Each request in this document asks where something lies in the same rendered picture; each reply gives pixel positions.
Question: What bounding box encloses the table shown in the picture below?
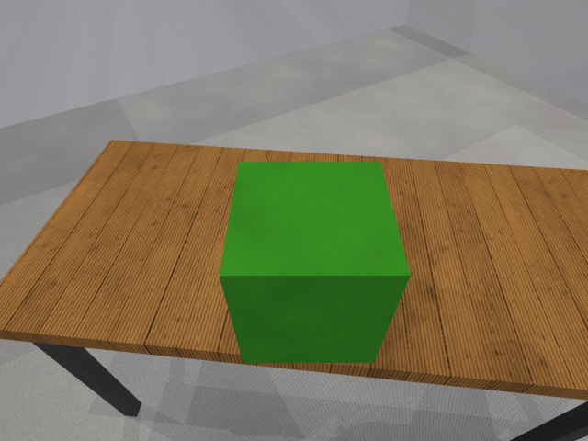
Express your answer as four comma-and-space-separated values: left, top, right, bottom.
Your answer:
0, 140, 588, 441

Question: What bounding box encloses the carton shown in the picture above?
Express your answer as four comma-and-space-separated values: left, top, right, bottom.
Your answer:
220, 162, 411, 363

